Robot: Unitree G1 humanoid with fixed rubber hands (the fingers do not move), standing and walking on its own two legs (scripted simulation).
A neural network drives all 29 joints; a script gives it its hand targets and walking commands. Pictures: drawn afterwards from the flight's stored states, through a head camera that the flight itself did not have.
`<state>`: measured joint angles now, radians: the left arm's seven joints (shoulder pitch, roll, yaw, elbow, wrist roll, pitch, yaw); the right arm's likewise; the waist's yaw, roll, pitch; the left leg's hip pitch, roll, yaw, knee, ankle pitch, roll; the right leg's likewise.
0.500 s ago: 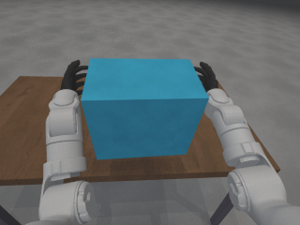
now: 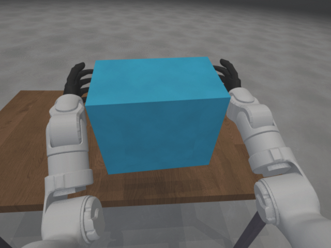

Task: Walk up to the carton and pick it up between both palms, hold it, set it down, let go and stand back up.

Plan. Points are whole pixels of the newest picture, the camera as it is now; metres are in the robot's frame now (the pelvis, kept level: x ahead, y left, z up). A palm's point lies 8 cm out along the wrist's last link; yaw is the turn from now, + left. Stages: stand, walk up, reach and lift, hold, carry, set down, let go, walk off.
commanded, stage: reach and lift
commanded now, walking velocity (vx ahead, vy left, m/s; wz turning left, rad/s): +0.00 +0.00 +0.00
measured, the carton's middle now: (156, 116) +0.37 +0.01 +0.18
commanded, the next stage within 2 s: hold in 0.18 s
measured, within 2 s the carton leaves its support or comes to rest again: neither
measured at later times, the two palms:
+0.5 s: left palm (70, 87) +0.35 +0.19 +0.27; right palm (237, 80) +0.36 -0.17 +0.29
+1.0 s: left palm (76, 83) +0.36 +0.18 +0.27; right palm (240, 74) +0.37 -0.18 +0.29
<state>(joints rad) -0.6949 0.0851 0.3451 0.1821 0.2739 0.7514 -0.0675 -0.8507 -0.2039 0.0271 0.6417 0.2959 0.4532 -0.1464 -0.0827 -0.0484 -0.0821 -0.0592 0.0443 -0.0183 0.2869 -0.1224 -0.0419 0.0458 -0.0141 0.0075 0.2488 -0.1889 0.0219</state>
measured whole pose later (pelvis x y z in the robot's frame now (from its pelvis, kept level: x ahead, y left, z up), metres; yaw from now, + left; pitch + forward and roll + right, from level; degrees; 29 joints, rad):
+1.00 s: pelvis +0.00 +0.00 +0.00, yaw -1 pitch -4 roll +0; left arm -0.80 0.12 0.35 0.28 0.25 0.83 -0.08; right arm -0.99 -0.27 0.07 0.69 0.36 0.60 -0.18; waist -0.08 -0.01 -0.16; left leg -0.10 0.05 -0.01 0.29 -0.12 -0.04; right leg 0.00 -0.01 0.02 0.25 -0.18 0.02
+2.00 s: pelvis +0.00 +0.00 +0.00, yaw -1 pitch -3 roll -1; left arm -0.84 0.14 0.35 0.33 0.24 0.84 -0.09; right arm -1.03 -0.26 0.05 0.72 0.34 0.62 -0.18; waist -0.07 -0.01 -0.18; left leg -0.13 0.05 -0.01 0.29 -0.11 -0.04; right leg -0.03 0.00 0.02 0.25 -0.18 0.02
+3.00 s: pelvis -0.01 +0.00 +0.00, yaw +0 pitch -3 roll -1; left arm -0.85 0.14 0.35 0.34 0.25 0.84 -0.09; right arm -1.02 -0.25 0.03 0.72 0.33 0.61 -0.17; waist -0.07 -0.01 -0.18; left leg -0.13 0.05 -0.02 0.29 -0.11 -0.04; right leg -0.03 -0.01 0.01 0.26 -0.18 0.02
